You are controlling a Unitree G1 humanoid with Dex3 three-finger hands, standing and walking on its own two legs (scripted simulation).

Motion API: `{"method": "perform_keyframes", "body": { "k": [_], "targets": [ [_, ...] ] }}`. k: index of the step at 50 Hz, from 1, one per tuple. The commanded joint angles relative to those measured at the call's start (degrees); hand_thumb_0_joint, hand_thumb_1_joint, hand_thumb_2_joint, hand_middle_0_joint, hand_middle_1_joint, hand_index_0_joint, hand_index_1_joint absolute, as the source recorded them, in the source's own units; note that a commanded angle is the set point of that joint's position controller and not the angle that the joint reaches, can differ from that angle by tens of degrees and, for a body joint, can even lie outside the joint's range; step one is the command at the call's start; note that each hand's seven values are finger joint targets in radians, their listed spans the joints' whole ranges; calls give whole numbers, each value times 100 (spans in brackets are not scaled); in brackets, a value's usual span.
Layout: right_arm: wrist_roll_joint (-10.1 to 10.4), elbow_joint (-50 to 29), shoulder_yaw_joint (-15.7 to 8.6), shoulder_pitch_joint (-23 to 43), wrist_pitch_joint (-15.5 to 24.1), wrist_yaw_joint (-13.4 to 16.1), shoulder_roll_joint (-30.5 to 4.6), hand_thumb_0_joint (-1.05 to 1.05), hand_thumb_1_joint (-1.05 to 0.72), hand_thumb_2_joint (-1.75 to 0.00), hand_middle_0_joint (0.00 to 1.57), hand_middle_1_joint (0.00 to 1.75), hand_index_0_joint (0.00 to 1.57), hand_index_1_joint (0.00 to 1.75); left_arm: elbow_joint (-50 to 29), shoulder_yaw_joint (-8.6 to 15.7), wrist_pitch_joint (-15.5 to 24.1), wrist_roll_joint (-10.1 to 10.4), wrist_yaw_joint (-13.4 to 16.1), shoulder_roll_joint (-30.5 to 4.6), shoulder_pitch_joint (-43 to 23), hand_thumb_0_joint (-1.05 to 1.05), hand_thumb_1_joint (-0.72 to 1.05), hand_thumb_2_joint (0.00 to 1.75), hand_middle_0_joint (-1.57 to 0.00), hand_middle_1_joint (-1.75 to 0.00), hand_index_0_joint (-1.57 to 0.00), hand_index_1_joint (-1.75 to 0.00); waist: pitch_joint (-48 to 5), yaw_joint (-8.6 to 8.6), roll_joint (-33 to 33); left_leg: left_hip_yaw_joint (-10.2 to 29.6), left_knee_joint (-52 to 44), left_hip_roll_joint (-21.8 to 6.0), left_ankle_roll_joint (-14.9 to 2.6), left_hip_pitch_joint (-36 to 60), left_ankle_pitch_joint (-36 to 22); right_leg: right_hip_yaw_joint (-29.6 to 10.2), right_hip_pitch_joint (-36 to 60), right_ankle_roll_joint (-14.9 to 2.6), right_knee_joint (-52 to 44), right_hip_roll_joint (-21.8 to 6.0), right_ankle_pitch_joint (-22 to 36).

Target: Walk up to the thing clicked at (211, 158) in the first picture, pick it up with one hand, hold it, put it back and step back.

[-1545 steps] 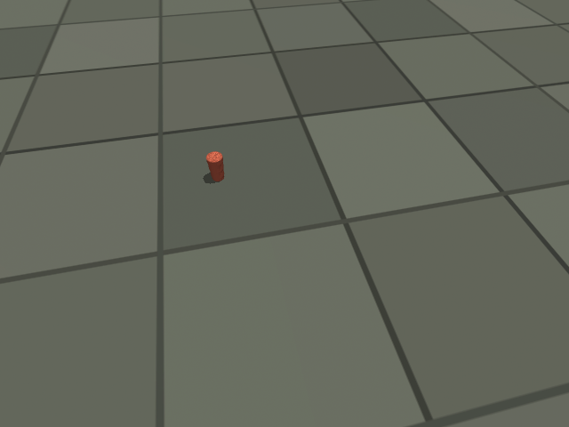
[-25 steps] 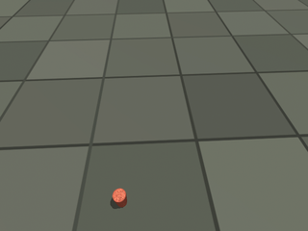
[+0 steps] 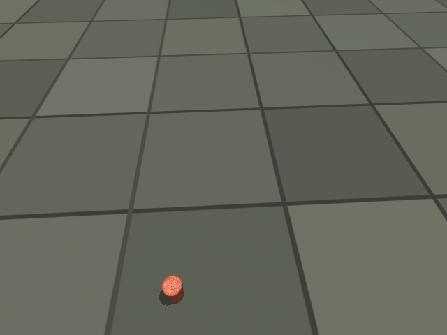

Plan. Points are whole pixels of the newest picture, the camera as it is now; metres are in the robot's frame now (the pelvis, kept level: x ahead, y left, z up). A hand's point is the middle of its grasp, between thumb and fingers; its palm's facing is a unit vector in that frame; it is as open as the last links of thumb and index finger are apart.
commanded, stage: stand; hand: left
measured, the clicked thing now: (174, 290) +0.39 +0.21 -0.71
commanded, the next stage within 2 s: step back in 0.42 s
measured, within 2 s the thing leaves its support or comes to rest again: neither
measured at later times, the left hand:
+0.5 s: hand out of the picture +0.08 +0.25 -0.16, palm faces +0.02 -0.94 -0.34, open 7.3 cm
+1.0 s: hand out of the picture +0.04 +0.31 -0.19, palm faces -0.07 -0.93 -0.36, open 7.3 cm
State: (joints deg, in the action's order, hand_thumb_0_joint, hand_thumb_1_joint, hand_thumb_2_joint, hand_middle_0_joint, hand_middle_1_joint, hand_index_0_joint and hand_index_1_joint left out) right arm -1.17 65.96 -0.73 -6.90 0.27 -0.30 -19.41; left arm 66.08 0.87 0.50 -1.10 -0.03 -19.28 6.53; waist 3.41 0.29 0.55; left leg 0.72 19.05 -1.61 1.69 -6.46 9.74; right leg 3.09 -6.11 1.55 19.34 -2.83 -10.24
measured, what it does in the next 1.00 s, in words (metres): lifts its right foot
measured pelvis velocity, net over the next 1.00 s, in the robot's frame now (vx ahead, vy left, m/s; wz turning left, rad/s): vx -0.08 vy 0.05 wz -0.04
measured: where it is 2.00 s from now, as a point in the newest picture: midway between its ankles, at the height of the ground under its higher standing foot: outside the picture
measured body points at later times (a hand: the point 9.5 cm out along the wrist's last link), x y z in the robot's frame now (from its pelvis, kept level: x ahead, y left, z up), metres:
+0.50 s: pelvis +0.00 +0.00 +0.00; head +0.02 +0.00 +0.44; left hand +0.08 +0.30 -0.13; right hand +0.08 -0.31 -0.14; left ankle +0.01 +0.14 -0.75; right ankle +0.00 -0.13 -0.75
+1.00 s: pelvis -0.08 +0.05 -0.02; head +0.00 +0.07 +0.42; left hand +0.05 +0.36 -0.16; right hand -0.01 -0.26 -0.14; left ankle -0.05 +0.14 -0.75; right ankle -0.12 -0.08 -0.70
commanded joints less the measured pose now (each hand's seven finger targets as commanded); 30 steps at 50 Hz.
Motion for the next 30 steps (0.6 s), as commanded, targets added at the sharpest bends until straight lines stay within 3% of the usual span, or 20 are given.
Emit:
{"method": "perform_keyframes", "body": {
  "k": [1, 3, 4, 8, 10, 14, 16, 20, 21, 23, 25, 26, 27, 28, 29, 30],
  "targets": [
    [19, -364, -192, 274, 113, 99, -1158, 0, -90, -90, 20, 30, 20, 30, -350, 197, 141, 24, 90, -1202, -231, 0, 90, 90, -20, -30, -20, -30, -544, -23, -59, 369, -260, -556, -212, 111, -962, -447, 115, -157, -303, -552, 844],
    [17, -351, -190, 274, 110, 110, -1182, 0, -90, -90, 20, 30, 20, 30, -367, 194, 138, 28, 96, -1180, -250, 0, 90, 90, -20, -30, -20, -30, -612, -13, -3, 349, -209, -581, -230, 119, -1038, -465, 213, -173, -258, -588, 1030],
    [26, -332, -179, 267, 102, 107, -1161, 0, -90, -90, 20, 30, 20, 30, -349, 176, 125, 25, 96, -1167, -239, 0, 90, 90, -20, -30, -20, -30, -494, -27, -10, 388, -300, -566, -186, 68, -938, -416, 120, -155, -286, -545, 806],
    [15, -327, -181, 285, 84, 112, -1156, 0, -90, -90, 20, 30, 20, 30, -351, 188, 126, 15, 104, -1202, -237, 0, 90, 90, -20, -30, -20, -30, -505, -28, -91, 351, -247, -572, -213, 82, -905, -432, 165, -153, -309, -569, 874],
    [33, -301, -179, 262, 70, 105, -1184, 0, -90, -90, 20, 30, 20, 30, -338, 177, 111, 24, 95, -1195, -219, 0, 90, 90, -20, -30, -20, -30, -272, -29, -3, 378, -387, -548, -177, -55, -506, -433, 22, -141, -400, -523, 395],
    [26, -311, -185, 298, 65, 92, -1159, 0, -90, -90, 20, 30, 20, 30, -366, 180, 117, 10, 84, -1202, -196, 0, 90, 90, -20, -30, -20, -30, -223, -17, 16, 375, -408, -540, -182, -98, -254, -455, -56, -165, -453, -522, 159],
    [19, -339, -198, 302, 85, 88, -1179, 0, -90, -90, 20, 30, 20, 30, -387, 186, 134, 19, 84, -1204, -208, 0, 90, 90, -20, -30, -20, -30, -427, -24, -26, 373, -319, -578, -205, 9, -646, -469, 92, -189, -370, -559, 559],
    [20, -360, -190, 301, 94, 89, -1176, 0, -90, -90, 20, 30, 20, 30, -421, 205, 143, 26, 87, -1245, -213, 0, 90, 90, -20, -30, -20, -30, -443, -24, -9, 349, -325, -574, -193, 9, -799, -460, 165, -189, -328, -562, 739],
    [90, -556, -318, 465, -8, 50, -1481, 0, -90, -90, 20, 30, 20, 30, -498, 501, 72, 176, 94, -1642, -214, 0, 90, 90, -20, -30, -20, -30, 181, -13, -66, 388, 397, -451, -376, -503, -1694, -516, -232, -301, 138, -526, 1636],
    [170, -705, -337, 246, -61, 44, -1345, 0, -90, -90, 20, 30, 20, 30, -700, 537, 28, 192, 120, -1600, -96, 0, 90, 90, -20, -30, -20, -30, -215, -68, -148, 214, 885, -347, -420, -487, -1837, -567, -121, -531, 316, -659, 2023],
    [162, -906, -403, 118, -127, 31, -1319, 0, -90, -90, 20, 30, 20, 30, -923, 599, -24, 156, 115, -1635, -176, 0, 90, 90, -20, -30, -20, -30, -638, -113, -371, 68, 1529, -116, -430, -409, -1414, -790, -232, -830, 308, -936, 1970],
    [160, -967, -435, 67, -182, 14, -1288, 0, -90, -90, 20, 30, 20, 30, -1065, 618, -52, 121, 110, -1677, -410, 0, 90, 90, -20, -30, -20, -30, -706, -155, -648, -50, 2061, 121, -406, -509, -606, -996, -360, -1036, 218, -1201, 1885],
    [137, -1017, -470, -87, -252, -2, -1283, 0, -90, -90, 20, 30, 20, 30, -1249, 637, -79, 59, 121, -1753, -654, 0, 90, 90, -20, -30, -20, -30, -705, -198, -1036, -81, 2690, 321, -434, -566, 716, -1300, -695, -1332, 123, -1594, 1762],
    [115, -1111, -503, -192, -310, -24, -1280, 0, -90, -90, 20, 30, 20, 30, -1394, 655, -92, -3, 134, -1784, -775, 0, 90, 90, -20, -30, -20, -30, -602, -216, -1141, 107, 3284, 377, -480, -677, 1709, -1448, -1048, -1572, 138, -1852, 1678],
    [128, -1170, -503, -356, -345, -39, -1230, 0, -90, -90, 20, 30, 20, 30, -1478, 662, -98, -40, 138, -1782, -887, 0, 90, 90, -20, -30, -20, -30, -499, -278, -1193, 294, 3477, 272, -513, -795, 2037, -1348, -1223, -1622, 242, -1900, 1614],
    [145, -1239, -506, -427, -354, -55, -1223, 0, -90, -90, 20, 30, 20, 30, -1572, 645, -107, -53, 143, -1747, -981, 0, 90, 90, -20, -30, -20, -30, -401, -302, -1228, 367, 3462, 210, -539, -887, 2044, -1242, -1281, -1559, 385, -1803, 1639]
  ]
}}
